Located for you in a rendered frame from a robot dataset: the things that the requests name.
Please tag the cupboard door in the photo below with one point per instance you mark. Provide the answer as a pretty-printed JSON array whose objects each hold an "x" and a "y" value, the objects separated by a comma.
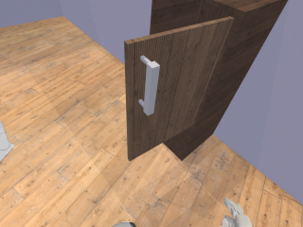
[{"x": 187, "y": 57}]

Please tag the handle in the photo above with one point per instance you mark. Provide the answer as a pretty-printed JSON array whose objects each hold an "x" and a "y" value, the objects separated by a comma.
[{"x": 151, "y": 83}]

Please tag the robot left hand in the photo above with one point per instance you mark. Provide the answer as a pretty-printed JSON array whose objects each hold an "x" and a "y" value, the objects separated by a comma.
[{"x": 5, "y": 145}]

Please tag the robot right hand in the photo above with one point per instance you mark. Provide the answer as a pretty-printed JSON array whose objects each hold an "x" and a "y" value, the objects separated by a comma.
[{"x": 241, "y": 220}]

